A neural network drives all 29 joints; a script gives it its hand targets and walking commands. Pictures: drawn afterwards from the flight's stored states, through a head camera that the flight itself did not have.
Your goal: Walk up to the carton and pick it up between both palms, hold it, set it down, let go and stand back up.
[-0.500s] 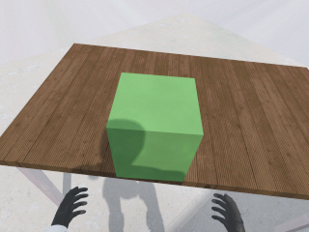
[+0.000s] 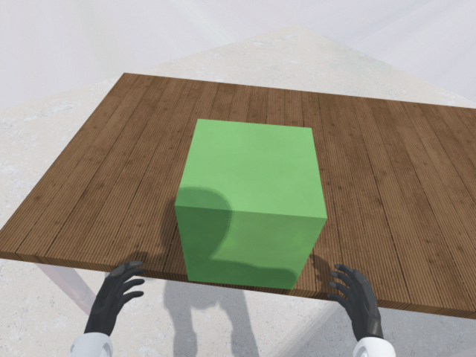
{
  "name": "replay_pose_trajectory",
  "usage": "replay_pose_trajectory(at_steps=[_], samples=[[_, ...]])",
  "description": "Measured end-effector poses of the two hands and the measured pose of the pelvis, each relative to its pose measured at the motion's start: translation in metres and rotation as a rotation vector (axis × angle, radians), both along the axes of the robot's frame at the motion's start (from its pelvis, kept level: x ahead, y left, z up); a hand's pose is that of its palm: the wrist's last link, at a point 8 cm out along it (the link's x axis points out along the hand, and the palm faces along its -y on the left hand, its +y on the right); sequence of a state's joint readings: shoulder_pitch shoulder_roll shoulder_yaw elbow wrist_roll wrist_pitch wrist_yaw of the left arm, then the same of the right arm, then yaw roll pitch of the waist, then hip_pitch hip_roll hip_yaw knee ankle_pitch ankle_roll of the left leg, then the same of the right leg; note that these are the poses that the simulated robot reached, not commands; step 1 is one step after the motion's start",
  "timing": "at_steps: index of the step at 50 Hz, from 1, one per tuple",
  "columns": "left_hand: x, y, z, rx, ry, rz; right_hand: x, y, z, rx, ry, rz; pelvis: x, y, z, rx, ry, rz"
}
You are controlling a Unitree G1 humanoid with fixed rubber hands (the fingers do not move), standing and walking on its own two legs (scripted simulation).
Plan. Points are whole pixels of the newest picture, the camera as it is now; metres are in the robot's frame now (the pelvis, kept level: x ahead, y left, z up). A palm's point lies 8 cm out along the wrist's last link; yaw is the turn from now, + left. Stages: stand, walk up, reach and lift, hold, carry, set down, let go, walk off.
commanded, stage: reach and lift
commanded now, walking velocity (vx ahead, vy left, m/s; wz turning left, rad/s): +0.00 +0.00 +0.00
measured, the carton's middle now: (247, 207) +0.37 +0.00 +0.03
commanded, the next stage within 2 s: none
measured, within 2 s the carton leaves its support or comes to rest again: neither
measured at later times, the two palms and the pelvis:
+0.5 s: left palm (112, 249) +0.26 +0.21 +0.05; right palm (365, 261) +0.26 -0.19 +0.05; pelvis -0.01 +0.00 +0.00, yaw -1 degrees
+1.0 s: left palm (119, 192) +0.33 +0.21 +0.11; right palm (363, 205) +0.33 -0.19 +0.10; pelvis -0.02 -0.01 +0.00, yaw +0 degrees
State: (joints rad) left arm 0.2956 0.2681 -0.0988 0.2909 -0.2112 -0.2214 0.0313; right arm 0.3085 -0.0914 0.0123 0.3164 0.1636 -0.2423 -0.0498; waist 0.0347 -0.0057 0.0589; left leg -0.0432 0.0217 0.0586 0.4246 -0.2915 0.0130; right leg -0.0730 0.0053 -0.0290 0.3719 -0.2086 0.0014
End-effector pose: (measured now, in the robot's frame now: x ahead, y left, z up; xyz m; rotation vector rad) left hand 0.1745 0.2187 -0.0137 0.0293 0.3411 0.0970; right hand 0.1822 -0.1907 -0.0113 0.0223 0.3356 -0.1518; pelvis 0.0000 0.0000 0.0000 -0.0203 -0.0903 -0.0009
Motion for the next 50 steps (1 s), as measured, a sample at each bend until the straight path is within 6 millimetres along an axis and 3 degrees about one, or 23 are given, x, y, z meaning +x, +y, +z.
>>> replay_pose_trajectory(at_steps=[9,23,38,50], samples=[[0.021,-0.006,0.006,-0.032,0.011,0.017,0.024,-0.001,0.011,0.015,0.002,-0.005,-0.003,-0.001,0.000,0.005,0.002,0.002],[0.075,-0.004,0.063,-0.022,-0.019,-0.003,0.071,-0.001,0.055,0.024,-0.065,0.000,-0.010,-0.003,0.004,0.007,0.027,-0.008],[0.116,-0.007,0.087,-0.042,0.006,-0.007,0.113,-0.003,0.083,0.029,-0.081,0.013,-0.017,-0.009,0.004,0.011,0.077,-0.011],[0.155,-0.005,0.120,-0.036,-0.022,0.001,0.150,0.003,0.112,0.035,-0.097,0.036,-0.016,-0.012,0.003,0.008,0.107,-0.007]])
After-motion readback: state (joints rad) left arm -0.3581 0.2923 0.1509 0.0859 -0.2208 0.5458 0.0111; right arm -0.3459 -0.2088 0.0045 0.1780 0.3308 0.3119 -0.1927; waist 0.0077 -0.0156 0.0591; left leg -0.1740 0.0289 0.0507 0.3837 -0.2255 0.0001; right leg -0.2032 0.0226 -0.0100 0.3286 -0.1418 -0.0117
